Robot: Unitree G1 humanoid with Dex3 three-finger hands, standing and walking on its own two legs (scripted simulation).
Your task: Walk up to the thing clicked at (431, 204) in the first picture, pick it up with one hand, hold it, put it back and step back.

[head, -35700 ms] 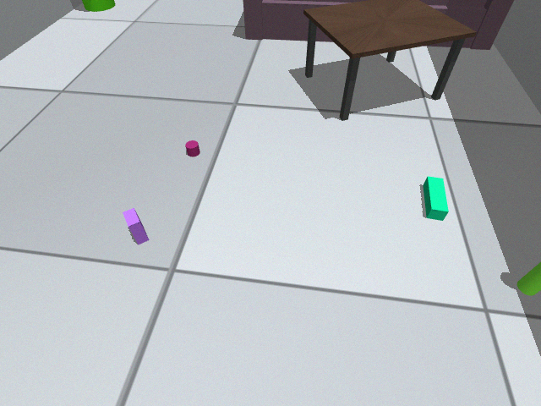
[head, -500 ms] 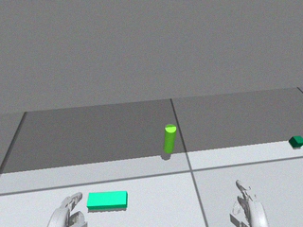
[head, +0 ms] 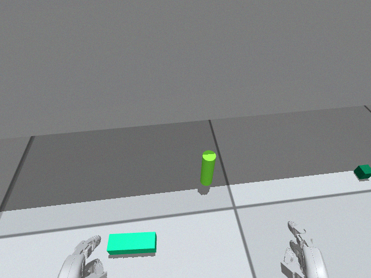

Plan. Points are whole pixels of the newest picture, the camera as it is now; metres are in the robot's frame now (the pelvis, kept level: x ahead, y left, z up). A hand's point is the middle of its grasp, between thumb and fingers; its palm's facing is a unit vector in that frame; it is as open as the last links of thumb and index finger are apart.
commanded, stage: stand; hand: left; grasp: from above
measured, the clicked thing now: (132, 243) +0.42 +0.26 -0.68
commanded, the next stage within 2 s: none
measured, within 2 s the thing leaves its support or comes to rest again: neither
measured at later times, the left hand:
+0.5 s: hand out of the picture +0.04 +0.24 -0.11, palm faces +0.07 -0.94 -0.32, open 7.4 cm
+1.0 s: hand out of the picture +0.02 +0.24 -0.10, palm faces +0.07 -0.94 -0.35, open 7.4 cm
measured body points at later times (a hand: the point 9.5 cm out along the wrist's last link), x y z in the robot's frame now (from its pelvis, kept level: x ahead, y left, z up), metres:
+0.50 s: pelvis +0.00 +0.00 +0.05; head +0.01 +0.01 +0.50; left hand +0.04 +0.29 -0.09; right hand +0.08 -0.28 -0.08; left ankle +0.01 +0.13 -0.68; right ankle +0.01 -0.14 -0.68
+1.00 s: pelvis -0.01 -0.01 +0.06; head -0.01 -0.01 +0.51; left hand +0.02 +0.29 -0.07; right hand +0.07 -0.29 -0.08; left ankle +0.01 +0.13 -0.68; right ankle +0.01 -0.14 -0.68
